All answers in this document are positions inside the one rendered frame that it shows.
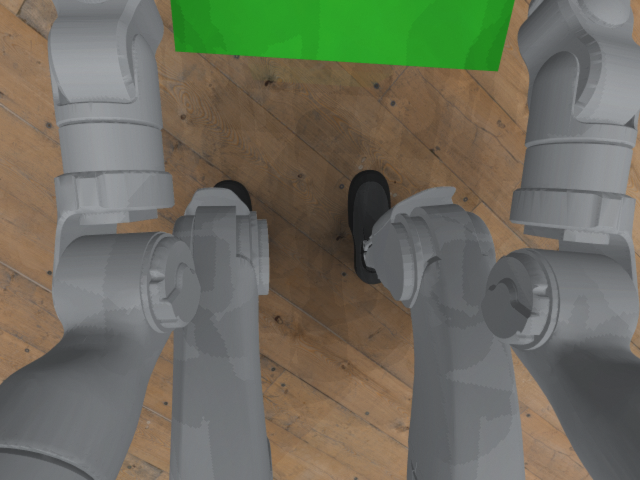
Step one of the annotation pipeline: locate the left robot foot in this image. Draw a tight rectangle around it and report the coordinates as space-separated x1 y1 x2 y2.
214 180 252 211

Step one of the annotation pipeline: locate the right robot upper arm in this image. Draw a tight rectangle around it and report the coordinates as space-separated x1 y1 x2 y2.
481 248 640 480

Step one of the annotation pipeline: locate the left robot upper arm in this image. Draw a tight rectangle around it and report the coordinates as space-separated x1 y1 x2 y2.
0 231 201 480

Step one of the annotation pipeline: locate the left robot forearm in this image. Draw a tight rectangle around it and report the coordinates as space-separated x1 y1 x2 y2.
48 0 175 322

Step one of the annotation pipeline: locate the robot left shin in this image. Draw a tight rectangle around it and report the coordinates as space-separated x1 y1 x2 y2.
172 187 250 257

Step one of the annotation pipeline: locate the right robot forearm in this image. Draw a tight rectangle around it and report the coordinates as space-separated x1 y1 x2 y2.
509 0 640 318

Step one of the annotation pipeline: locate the carton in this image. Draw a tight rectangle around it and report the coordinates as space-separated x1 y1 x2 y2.
170 0 515 71

